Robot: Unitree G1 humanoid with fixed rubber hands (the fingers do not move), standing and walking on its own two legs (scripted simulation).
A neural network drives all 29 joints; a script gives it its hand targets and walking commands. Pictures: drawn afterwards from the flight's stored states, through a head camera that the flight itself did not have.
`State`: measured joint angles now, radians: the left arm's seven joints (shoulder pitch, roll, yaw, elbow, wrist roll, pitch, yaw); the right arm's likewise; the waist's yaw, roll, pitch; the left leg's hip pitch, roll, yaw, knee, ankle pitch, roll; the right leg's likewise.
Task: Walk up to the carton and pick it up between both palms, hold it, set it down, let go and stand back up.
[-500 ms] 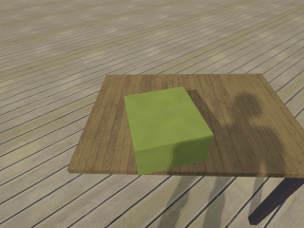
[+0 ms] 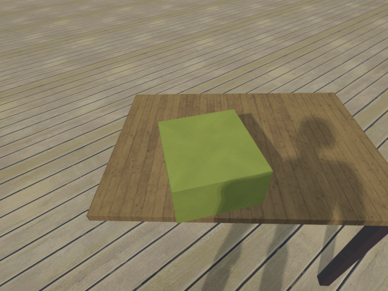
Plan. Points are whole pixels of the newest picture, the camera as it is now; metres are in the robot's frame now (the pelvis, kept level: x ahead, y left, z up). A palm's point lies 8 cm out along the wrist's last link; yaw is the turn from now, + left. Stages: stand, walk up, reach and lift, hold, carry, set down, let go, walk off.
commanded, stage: stand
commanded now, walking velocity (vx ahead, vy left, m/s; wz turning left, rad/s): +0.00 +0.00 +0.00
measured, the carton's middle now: (208, 160) +0.50 +0.00 -0.05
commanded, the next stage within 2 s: none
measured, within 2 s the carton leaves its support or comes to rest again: neither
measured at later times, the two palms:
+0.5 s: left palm out of the picture +0.03 +0.30 -0.11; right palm out of the picture +0.09 -0.25 -0.13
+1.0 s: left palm out of the picture +0.03 +0.30 -0.11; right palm out of the picture +0.09 -0.25 -0.13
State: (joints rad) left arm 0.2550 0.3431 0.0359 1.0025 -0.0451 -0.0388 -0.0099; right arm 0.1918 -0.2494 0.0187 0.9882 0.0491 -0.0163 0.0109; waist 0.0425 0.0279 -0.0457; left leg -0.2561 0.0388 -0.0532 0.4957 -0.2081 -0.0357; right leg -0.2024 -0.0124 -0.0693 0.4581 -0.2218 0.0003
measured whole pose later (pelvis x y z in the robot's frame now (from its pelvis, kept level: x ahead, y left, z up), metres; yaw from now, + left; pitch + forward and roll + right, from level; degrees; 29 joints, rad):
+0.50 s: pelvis +0.00 +0.00 +0.00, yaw +0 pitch -2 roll -1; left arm 0.25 0.34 0.04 1.01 -0.05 -0.04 -0.01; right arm 0.19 -0.25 0.02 0.99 0.05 -0.02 0.01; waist 0.04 0.03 -0.02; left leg -0.26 0.04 -0.05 0.50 -0.21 -0.04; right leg -0.20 -0.01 -0.07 0.46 -0.22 0.00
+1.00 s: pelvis +0.00 +0.00 +0.00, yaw +0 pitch -2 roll -1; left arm 0.25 0.33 0.04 1.01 -0.04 -0.04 -0.01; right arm 0.18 -0.25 0.02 1.00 0.05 -0.02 0.01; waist 0.04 0.04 -0.01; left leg -0.26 0.04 -0.05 0.50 -0.21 -0.04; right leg -0.20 -0.01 -0.07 0.46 -0.22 0.00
